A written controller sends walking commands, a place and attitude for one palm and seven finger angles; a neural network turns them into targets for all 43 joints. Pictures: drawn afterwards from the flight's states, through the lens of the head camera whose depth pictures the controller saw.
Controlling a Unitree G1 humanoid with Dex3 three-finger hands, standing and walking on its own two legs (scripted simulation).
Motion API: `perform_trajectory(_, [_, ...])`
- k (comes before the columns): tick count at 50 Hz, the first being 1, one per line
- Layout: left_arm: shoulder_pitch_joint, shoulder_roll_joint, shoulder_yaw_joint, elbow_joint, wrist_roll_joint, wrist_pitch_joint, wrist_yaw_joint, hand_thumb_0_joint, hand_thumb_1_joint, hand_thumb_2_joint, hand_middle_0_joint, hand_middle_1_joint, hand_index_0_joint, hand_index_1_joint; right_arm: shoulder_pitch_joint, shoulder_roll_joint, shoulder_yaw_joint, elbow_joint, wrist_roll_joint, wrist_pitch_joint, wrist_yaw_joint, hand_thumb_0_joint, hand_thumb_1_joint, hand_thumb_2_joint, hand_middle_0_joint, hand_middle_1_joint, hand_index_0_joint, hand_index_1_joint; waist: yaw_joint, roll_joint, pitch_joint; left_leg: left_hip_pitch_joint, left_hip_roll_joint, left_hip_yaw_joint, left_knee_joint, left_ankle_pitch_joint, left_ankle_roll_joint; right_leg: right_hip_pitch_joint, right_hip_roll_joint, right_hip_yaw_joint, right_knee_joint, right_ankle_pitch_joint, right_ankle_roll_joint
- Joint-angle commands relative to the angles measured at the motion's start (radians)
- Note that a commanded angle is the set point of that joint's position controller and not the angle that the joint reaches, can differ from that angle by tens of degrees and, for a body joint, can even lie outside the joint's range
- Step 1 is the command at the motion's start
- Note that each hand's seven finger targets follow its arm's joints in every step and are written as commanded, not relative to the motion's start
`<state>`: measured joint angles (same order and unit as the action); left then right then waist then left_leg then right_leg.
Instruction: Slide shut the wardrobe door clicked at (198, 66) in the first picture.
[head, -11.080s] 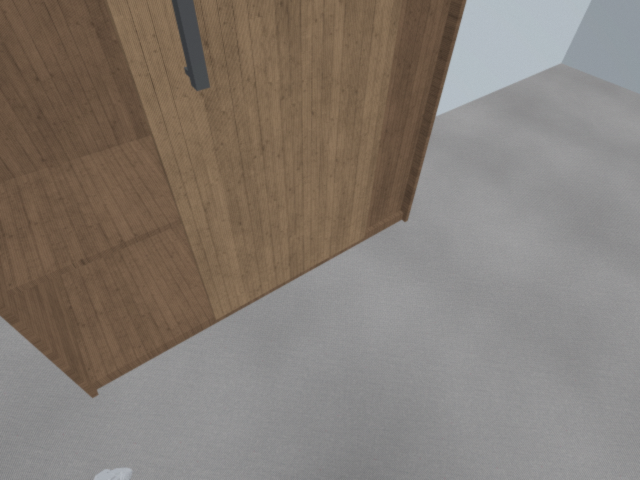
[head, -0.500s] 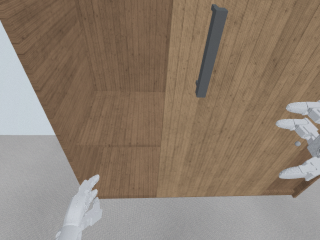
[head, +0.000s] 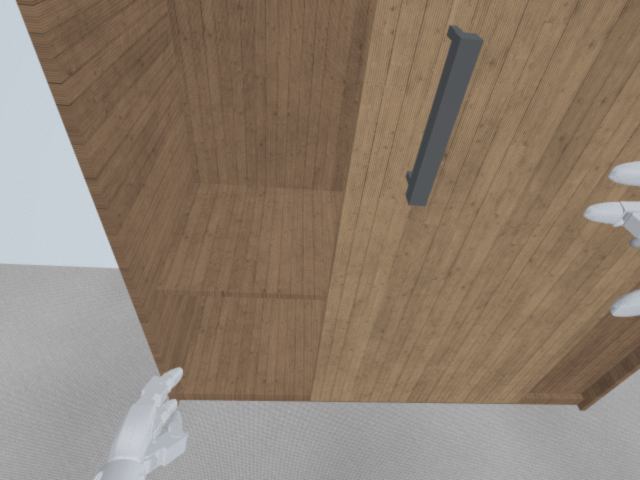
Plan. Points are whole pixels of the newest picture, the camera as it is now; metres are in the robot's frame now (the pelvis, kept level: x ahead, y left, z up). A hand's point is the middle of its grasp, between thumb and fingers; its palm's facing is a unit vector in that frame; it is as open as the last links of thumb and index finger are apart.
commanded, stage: raise the hand with hooked fingers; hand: right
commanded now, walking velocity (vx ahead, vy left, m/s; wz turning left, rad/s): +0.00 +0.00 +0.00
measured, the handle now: (433, 122) +0.52 -0.14 +0.24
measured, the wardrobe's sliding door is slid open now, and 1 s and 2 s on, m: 0.41 0.41 0.41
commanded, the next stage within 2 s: move the hooked fingers beside the handle in 0.28 s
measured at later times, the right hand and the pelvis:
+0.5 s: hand (625, 233) +0.29 -0.28 +0.25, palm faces +0.06 +0.99 -0.14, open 14.0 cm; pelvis +0.01 +0.01 +0.00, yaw -1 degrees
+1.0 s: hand (565, 196) +0.35 -0.25 +0.25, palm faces +0.03 +1.00 -0.09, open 14.0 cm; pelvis +0.02 +0.00 +0.00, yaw +1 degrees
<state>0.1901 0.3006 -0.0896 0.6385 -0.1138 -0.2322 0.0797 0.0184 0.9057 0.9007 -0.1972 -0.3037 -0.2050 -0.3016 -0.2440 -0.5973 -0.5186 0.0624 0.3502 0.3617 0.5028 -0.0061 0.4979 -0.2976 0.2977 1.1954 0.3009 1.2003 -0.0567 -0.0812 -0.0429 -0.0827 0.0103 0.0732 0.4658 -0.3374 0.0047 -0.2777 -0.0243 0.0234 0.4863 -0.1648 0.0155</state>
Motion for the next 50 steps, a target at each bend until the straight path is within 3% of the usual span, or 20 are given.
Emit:
perform_trajectory(1, [-0.183, 0.089, 0.042, -0.194, 0.007, -0.066, 0.006, 0.0, 0.9, 0.9, -0.2, -0.3, -0.2, -0.3, -0.307, -0.33, -0.148, -0.284, 0.035, -0.092, -0.032, 0.0, 0.5, -0.3, 0.3, 1.2, 0.3, 1.2, -0.015, -0.017, -0.192, -0.157, -0.026, -0.007, -0.094, 0.266, 0.004, 0.263, 0.052, 0.004, -0.013, 0.104, -0.053])
perform_trajectory(2, [-0.184, 0.091, 0.044, -0.192, 0.007, -0.071, 0.007, 0.0, 0.9, 0.9, -0.2, -0.3, -0.2, -0.3, -0.313, -0.322, -0.15, -0.283, 0.035, -0.099, -0.036, 0.0, 0.5, -0.3, 0.3, 1.2, 0.3, 1.2, -0.01, -0.053, -0.18, -0.165, -0.027, -0.007, -0.094, 0.274, 0.005, 0.265, 0.054, 0.002, -0.014, 0.103, -0.054])
perform_trajectory(5, [-0.176, 0.092, 0.045, -0.183, 0.007, -0.075, 0.011, 0.0, 0.9, 0.9, -0.2, -0.3, -0.2, -0.3, -0.31, -0.307, -0.143, -0.248, 0.031, -0.095, -0.045, 0.0, 0.5, -0.3, 0.3, 1.2, 0.3, 1.2, -0.008, -0.025, -0.161, -0.171, -0.028, -0.001, -0.087, 0.295, 0.002, 0.26, 0.052, 0.003, -0.017, 0.114, -0.055])
perform_trajectory(8, [-0.174, 0.091, 0.046, -0.178, 0.004, -0.077, 0.013, 0.0, 0.9, 0.9, -0.2, -0.3, -0.2, -0.3, -0.318, -0.294, -0.117, -0.222, 0.023, -0.081, -0.045, 0.0, 0.5, -0.3, 0.3, 1.2, 0.3, 1.2, -0.003, -0.038, -0.121, -0.191, -0.025, -0.012, -0.101, 0.272, 0.0, 0.248, 0.053, 0.0, -0.02, 0.085, -0.056])
perform_trajectory(11, [-0.17, 0.089, 0.046, -0.18, 0.004, -0.074, 0.012, 0.0, 0.9, 0.9, -0.2, -0.3, -0.2, -0.3, -0.31, -0.278, -0.098, -0.234, 0.025, -0.076, -0.032, 0.0, 0.5, -0.3, 0.3, 1.2, 0.3, 1.2, -0.003, -0.009, -0.155, -0.162, -0.023, -0.01, -0.093, 0.322, 0.0, 0.257, 0.054, 0.0, -0.009, 0.123, -0.057])
perform_trajectory(12, [-0.175, 0.091, 0.046, -0.183, 0.002, -0.075, 0.012, 0.0, 0.9, 0.9, -0.2, -0.3, -0.2, -0.3, -0.316, -0.282, -0.1, -0.237, 0.024, -0.075, -0.028, 0.0, 0.5, -0.3, 0.3, 1.2, 0.3, 1.2, -0.001, -0.027, -0.154, -0.173, -0.026, -0.01, -0.092, 0.325, -0.001, 0.262, 0.056, -0.002, -0.01, 0.12, -0.057])
perform_trajectory(14, [-0.173, 0.094, 0.048, -0.184, 0.005, -0.074, 0.012, 0.0, 0.9, 0.9, -0.2, -0.3, -0.2, -0.3, -0.301, -0.298, -0.124, -0.228, 0.031, -0.075, -0.022, 0.0, 0.5, -0.3, 0.3, 1.2, 0.3, 1.2, -0.005, 0.015, -0.186, -0.158, -0.025, -0.008, -0.083, 0.355, -0.003, 0.271, 0.057, 0.002, -0.005, 0.139, -0.06])
perform_trajectory(21, [-0.167, 0.094, 0.047, -0.16, 0.003, -0.059, 0.013, 0.0, 0.9, 0.9, -0.2, -0.3, -0.2, -0.3, -0.358, -0.293, -0.098, -0.108, 0.029, -0.068, -0.016, 0.0, 0.5, -0.3, 0.3, 1.2, 0.3, 1.2, 0.009, 0.028, -0.107, -0.2, -0.022, -0.021, -0.102, 0.314, -0.009, 0.227, 0.057, -0.001, 0.003, 0.096, -0.058])
perform_trajectory(24, [-0.17, 0.092, 0.047, -0.168, 0.001, -0.066, 0.017, 0.0, 0.9, 0.9, -0.2, -0.3, -0.2, -0.3, -0.478, -0.257, -0.029, -0.126, 0.007, -0.09, -0.02, 0.0, 0.5, -0.3, 0.3, 1.2, 0.3, 1.2, 0.025, -0.027, -0.142, -0.214, -0.024, -0.016, -0.094, 0.289, -0.002, 0.265, 0.059, 0.007, -0.003, 0.089, -0.058])
perform_trajectory(26, [-0.161, 0.087, 0.046, -0.16, 0.004, -0.063, 0.019, 0.0, 0.9, 0.9, -0.2, -0.3, -0.2, -0.3, -0.506, -0.25, -0.01, -0.127, -0.002, -0.108, -0.029, 0.0, 0.5, -0.3, 0.3, 1.2, 0.3, 1.2, 0.029, -0.012, -0.159, -0.199, -0.023, -0.018, -0.098, 0.287, 0.0, 0.271, 0.059, 0.005, 0.002, 0.09, -0.06])
perform_trajectory(29, [-0.163, 0.088, 0.047, -0.163, 0.009, -0.062, 0.019, 0.0, 0.9, 0.9, -0.2, -0.3, -0.2, -0.3, -0.524, -0.258, -0.023, -0.112, -0.009, -0.121, -0.036, 0.0, 0.5, -0.3, 0.3, 1.2, 0.3, 1.2, 0.022, -0.029, -0.192, -0.183, -0.022, -0.016, -0.084, 0.323, 0.004, 0.286, 0.061, 0.009, -0.002, 0.114, -0.059])
perform_trajectory(31, [-0.154, 0.089, 0.048, -0.155, 0.012, -0.056, 0.015, 0.0, 0.9, 0.9, -0.2, -0.3, -0.2, -0.3, -0.503, -0.269, -0.04, -0.074, -0.01, -0.124, -0.047, 0.0, 0.5, -0.3, 0.3, 1.2, 0.3, 1.2, 0.013, 0.019, -0.19, -0.164, -0.022, -0.012, -0.085, 0.331, 0.003, 0.266, 0.057, 0.007, 0.001, 0.123, -0.059])
perform_trajectory(33, [-0.166, 0.086, 0.048, -0.168, 0.01, -0.054, 0.009, 0.0, 0.9, 0.9, -0.2, -0.3, -0.2, -0.3, -0.505, -0.255, -0.037, -0.094, -0.017, -0.117, -0.058, 0.0, 0.5, -0.3, 0.3, 1.2, 0.3, 1.2, 0.007, -0.033, -0.205, -0.163, -0.02, -0.01, -0.072, 0.35, 0.007, 0.276, 0.058, 0.005, -0.003, 0.139, -0.057])
perform_trajectory(36, [-0.158, 0.085, 0.05, -0.174, 0.013, -0.041, 0.002, 0.0, 0.9, 0.9, -0.2, -0.3, -0.2, -0.3, -0.462, -0.241, -0.039, -0.088, -0.019, -0.101, -0.076, 0.0, 0.5, -0.3, 0.3, 1.2, 0.3, 1.2, -0.003, 0.008, -0.21, -0.138, -0.021, 0.0, -0.065, 0.371, 0.009, 0.259, 0.054, 0.003, -0.001, 0.165, -0.055])
perform_trajectory(38, [-0.165, 0.087, 0.051, -0.175, 0.011, -0.037, 0.001, 0.0, 0.9, 0.9, -0.2, -0.3, -0.2, -0.3, -0.508, -0.221, -0.017, -0.08, -0.022, -0.092, -0.087, 0.0, 0.5, -0.3, 0.3, 1.2, 0.3, 1.2, 0.009, 0.006, -0.186, -0.169, -0.022, -0.001, -0.067, 0.348, 0.006, 0.26, 0.051, 0.003, -0.008, 0.14, -0.055])
perform_trajectory(42, [-0.161, 0.089, 0.055, -0.177, 0.014, -0.027, 0.002, 0.0, 0.9, 0.9, -0.2, -0.3, -0.2, -0.3, -0.51, -0.225, -0.028, -0.099, -0.031, -0.086, -0.114, 0.0, 0.5, -0.3, 0.3, 1.2, 0.3, 1.2, 0.008, 0.006, -0.211, -0.152, -0.021, -0.005, -0.061, 0.382, 0.007, 0.264, 0.052, -0.002, 0.002, 0.173, -0.057])
perform_trajectory(43, [-0.156, 0.088, 0.057, -0.178, 0.015, -0.025, 0.004, 0.0, 0.9, 0.9, -0.2, -0.3, -0.2, -0.3, -0.513, -0.219, -0.025, -0.1, -0.032, -0.084, -0.117, 0.0, 0.5, -0.3, 0.3, 1.2, 0.3, 1.2, 0.01, 0.035, -0.227, -0.151, -0.022, -0.003, -0.058, 0.39, 0.005, 0.273, 0.051, -0.001, 0.002, 0.178, -0.059])
perform_trajectory(45, [-0.154, 0.092, 0.057, -0.171, 0.015, -0.02, 0.007, 0.0, 0.9, 0.9, -0.2, -0.3, -0.2, -0.3, -0.557, -0.22, -0.014, -0.082, -0.038, -0.084, -0.119, 0.0, 0.5, -0.3, 0.3, 1.2, 0.3, 1.2, 0.018, 0.005, -0.22, -0.161, -0.023, -0.005, -0.057, 0.383, 0.006, 0.279, 0.049, -0.002, 0.001, 0.176, -0.057])
perform_trajectory(48, [-0.137, 0.097, 0.061, -0.154, 0.016, -0.014, 0.014, 0.0, 0.9, 0.9, -0.2, -0.3, -0.2, -0.3, -0.61, -0.223, -0.002, -0.018, -0.045, -0.09, -0.128, 0.0, 0.5, -0.3, 0.3, 1.2, 0.3, 1.2, 0.031, 0.038, -0.194, -0.176, -0.025, -0.007, -0.072, 0.353, 0.004, 0.262, 0.049, 0.0, 0.0, 0.142, -0.06])
perform_trajectory(50, [-0.134, 0.096, 0.06, -0.154, 0.016, -0.012, 0.017, 0.0, 0.9, 0.9, -0.2, -0.3, -0.2, -0.3, -0.653, -0.209, 0.028, -0.007, -0.057, -0.095, -0.126, 0.0, 0.5, -0.3, 0.3, 1.2, 0.3, 1.2, 0.039, -0.004, -0.207, -0.18, -0.023, -0.01, -0.07, 0.35, 0.007, 0.279, 0.049, -0.001, -0.001, 0.147, -0.059])
